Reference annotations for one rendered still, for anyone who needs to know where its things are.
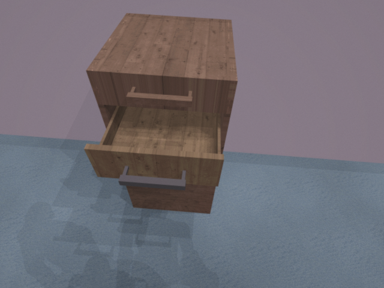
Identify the drawer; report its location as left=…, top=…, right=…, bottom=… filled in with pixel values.
left=84, top=106, right=224, bottom=187

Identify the handle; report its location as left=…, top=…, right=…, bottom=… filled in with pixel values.
left=118, top=166, right=186, bottom=190
left=126, top=92, right=193, bottom=107

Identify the cabinet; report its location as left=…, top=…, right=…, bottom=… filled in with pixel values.
left=86, top=13, right=238, bottom=214

